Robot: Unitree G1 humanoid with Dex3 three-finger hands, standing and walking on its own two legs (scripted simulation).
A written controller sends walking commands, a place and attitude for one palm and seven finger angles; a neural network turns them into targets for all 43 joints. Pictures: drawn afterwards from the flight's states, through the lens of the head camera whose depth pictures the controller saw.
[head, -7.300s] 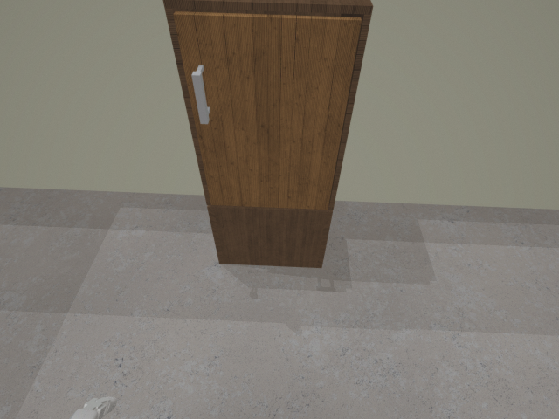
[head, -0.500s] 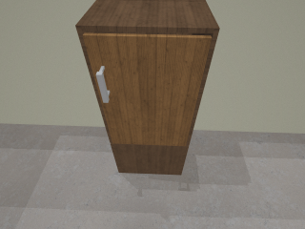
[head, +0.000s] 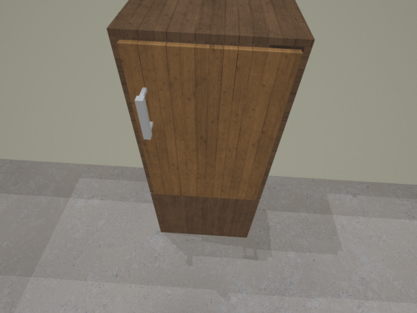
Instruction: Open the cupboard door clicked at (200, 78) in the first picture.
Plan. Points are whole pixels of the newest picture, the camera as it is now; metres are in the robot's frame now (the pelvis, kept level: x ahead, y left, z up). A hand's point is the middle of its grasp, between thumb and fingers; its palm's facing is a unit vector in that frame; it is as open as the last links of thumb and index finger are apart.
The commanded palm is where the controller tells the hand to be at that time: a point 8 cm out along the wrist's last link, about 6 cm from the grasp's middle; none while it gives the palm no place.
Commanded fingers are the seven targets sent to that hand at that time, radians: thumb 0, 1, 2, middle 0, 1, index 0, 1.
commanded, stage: raise the hand with hooked fingers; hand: left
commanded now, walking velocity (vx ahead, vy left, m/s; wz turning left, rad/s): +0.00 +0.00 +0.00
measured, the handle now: (145, 114) +0.56 +0.20 +0.05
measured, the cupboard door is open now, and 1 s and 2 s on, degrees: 0 0 0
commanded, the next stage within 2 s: none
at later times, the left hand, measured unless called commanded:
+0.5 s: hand (101, 309) +0.14 +0.19 -0.03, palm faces +0.16 -0.98 -0.07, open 9.4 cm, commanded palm +0.14 +0.24 -0.02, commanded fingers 0.00 0.22 0.61 -0.25 -0.74 -0.25 -0.74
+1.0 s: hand (97, 259) +0.21 +0.22 +0.00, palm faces -0.03 -1.00 -0.06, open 12.4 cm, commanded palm +0.19 +0.28 +0.02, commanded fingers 0.00 -0.36 0.36 -0.29 -1.11 -0.29 -1.11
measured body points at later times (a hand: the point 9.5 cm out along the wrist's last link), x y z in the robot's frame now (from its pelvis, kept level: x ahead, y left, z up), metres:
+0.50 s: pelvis -0.03 -0.04 -0.08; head +0.01 -0.02 +0.36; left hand +0.12 +0.25 -0.02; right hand +0.21 -0.27 -0.12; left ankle +0.02 +0.09 -0.74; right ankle -0.02 -0.13 -0.74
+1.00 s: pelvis -0.03 -0.01 -0.05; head +0.02 +0.00 +0.40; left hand +0.20 +0.27 +0.01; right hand +0.11 -0.28 -0.13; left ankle +0.02 +0.09 -0.74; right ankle -0.02 -0.13 -0.74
